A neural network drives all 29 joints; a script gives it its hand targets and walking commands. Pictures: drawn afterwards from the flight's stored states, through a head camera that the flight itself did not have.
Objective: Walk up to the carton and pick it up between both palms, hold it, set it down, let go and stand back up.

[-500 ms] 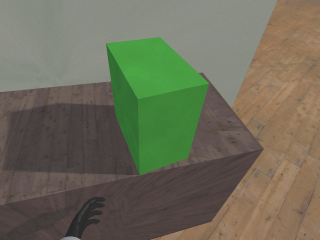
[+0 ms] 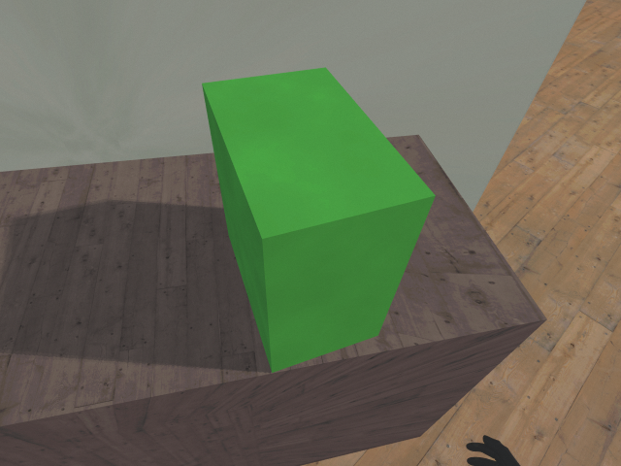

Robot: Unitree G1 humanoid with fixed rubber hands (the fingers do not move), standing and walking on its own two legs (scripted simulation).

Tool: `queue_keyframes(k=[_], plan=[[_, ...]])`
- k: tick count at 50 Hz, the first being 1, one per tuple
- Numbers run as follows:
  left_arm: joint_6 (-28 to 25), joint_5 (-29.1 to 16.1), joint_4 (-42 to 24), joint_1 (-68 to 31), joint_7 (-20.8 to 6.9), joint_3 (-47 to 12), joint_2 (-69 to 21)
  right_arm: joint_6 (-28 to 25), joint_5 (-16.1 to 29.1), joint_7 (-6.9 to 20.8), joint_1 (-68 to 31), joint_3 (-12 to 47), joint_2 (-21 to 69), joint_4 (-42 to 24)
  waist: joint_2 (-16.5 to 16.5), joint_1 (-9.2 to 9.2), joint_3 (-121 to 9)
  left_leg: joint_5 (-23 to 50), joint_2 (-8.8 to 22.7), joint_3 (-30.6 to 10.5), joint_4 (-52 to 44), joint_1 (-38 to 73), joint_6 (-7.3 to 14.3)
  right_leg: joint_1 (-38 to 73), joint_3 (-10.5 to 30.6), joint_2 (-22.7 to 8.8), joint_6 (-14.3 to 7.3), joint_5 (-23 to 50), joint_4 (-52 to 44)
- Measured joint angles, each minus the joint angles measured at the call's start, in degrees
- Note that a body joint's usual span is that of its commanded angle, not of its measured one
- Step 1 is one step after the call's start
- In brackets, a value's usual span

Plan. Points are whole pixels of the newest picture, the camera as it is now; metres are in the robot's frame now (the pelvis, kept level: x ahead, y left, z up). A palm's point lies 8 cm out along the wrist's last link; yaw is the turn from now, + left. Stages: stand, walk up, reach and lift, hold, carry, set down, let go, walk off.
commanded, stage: stand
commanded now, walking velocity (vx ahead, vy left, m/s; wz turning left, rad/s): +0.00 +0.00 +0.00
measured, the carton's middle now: (298, 221) +0.41 +0.05 +0.10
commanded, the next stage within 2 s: none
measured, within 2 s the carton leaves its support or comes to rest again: neither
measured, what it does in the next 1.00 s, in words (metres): stands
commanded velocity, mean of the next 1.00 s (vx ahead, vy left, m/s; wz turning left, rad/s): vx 0.00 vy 0.00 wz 0.00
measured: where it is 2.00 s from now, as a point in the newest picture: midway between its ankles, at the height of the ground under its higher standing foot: outside the picture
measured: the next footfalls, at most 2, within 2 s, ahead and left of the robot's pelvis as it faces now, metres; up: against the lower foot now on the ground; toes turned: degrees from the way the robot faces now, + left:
none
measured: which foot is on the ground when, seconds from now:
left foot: down 0.00-1.00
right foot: down 0.00-1.00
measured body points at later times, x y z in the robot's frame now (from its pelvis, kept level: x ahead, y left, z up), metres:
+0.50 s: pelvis +0.00 +0.01 +0.00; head +0.02 +0.03 +0.45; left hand +0.12 +0.26 -0.12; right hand +0.10 -0.25 -0.10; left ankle +0.00 +0.10 -0.73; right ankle -0.05 -0.14 -0.73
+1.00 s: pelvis -0.04 +0.02 +0.01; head -0.04 +0.04 +0.46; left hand +0.01 +0.27 -0.14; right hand +0.05 -0.24 -0.10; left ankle +0.00 +0.10 -0.73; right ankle -0.05 -0.14 -0.73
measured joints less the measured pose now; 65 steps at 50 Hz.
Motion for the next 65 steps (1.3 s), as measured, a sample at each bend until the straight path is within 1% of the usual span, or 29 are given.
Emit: queue_keyframes(k=[11, 18, 32, 46, 56, 65], plan=[[0.7, -0.3, -1.4, -6.4, 0.2, 0.1, 0.6, 0.6, 0.6, -0.5, 0.0, 0.0, -0.7, 0.2, 0.4, -1.74, -0.1, -0.4, -0.3, 0.3, -1.3, 2.5, 0.0, 2.4, 0.1, -0.5, 0.0, -0.4, -1.2], [1.2, -0.3, -1.0, -7.3, 0.3, 0.2, 0.9, 0.7, 0.6, -0.5, 1.4, -0.3, -1.4, 1.3, 0.6, -2.11, 1.2, 0.5, -0.5, 0.5, -2.6, 3.5, 0.2, 3.2, 0.1, -0.8, 0.3, 0.4, -2.3], [2.0, -0.3, 2.3, -5.7, 0.5, -0.5, 0.6, 1.0, 0.7, -0.6, 3.1, 0.1, -1.5, 2.8, 0.5, -1.47, 2.2, 3.0, -1.2, 0.4, -4.4, 4.4, 0.9, 4.3, -0.4, -1.6, 1.0, 2.6, -3.8], [1.7, -0.1, 5.3, -1.5, 0.3, -0.8, 1.0, 1.0, 0.4, -0.8, 4.4, 0.5, -1.7, 3.4, 0.4, -0.67, 1.3, 6.0, -1.8, 0.4, -6.4, 3.9, 1.5, 3.3, -0.4, -2.2, 1.6, 4.9, -4.8], [1.3, 0.0, 6.8, 1.6, 0.3, -0.9, 1.4, 1.2, 0.2, -0.8, 5.5, 0.5, -2.0, 4.7, 0.8, -0.56, 0.9, 6.6, -1.6, 0.2, -6.4, 2.6, 1.3, 2.0, -0.5, -2.0, 1.4, 5.3, -4.5], [1.2, -0.3, 7.4, 2.1, 0.4, -1.3, 1.2, 1.3, 0.2, -0.8, 5.9, 0.7, -2.1, 6.1, 1.2, -0.82, 0.5, 6.2, -1.3, -0.2, -5.9, 2.0, 0.8, 1.5, -0.8, -1.7, 1.0, 4.9, -4.1]])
